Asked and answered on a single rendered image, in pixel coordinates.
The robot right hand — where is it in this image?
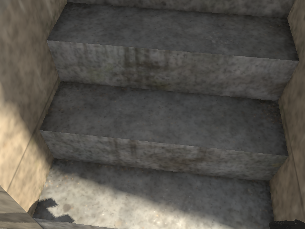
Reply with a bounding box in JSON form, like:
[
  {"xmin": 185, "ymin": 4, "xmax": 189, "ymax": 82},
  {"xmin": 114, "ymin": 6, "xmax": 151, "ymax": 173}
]
[{"xmin": 269, "ymin": 219, "xmax": 305, "ymax": 229}]

